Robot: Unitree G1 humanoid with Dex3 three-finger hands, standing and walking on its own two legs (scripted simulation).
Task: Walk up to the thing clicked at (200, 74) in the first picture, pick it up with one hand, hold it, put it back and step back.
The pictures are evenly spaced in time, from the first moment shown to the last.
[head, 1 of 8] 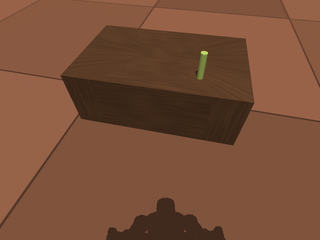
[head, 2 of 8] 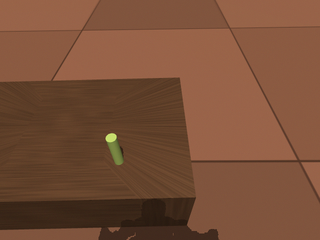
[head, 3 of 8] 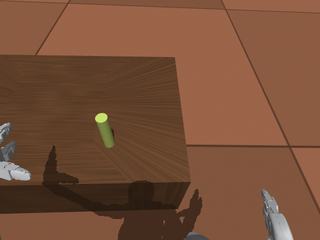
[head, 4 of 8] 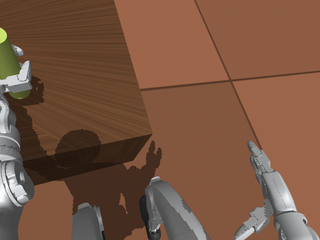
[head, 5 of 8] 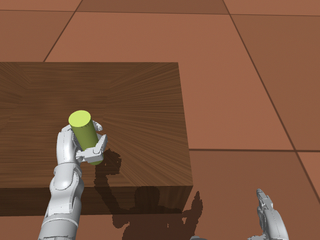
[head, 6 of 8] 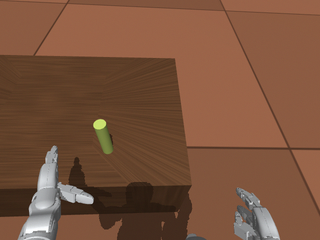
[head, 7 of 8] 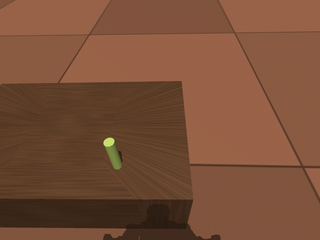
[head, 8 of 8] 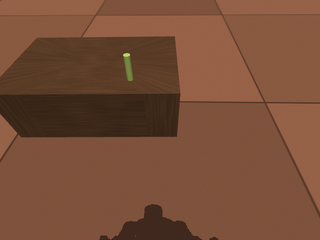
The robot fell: no
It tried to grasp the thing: yes
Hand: left
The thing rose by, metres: 0.28
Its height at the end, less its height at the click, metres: +0.00
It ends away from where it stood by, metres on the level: 0.02
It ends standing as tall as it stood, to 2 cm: yes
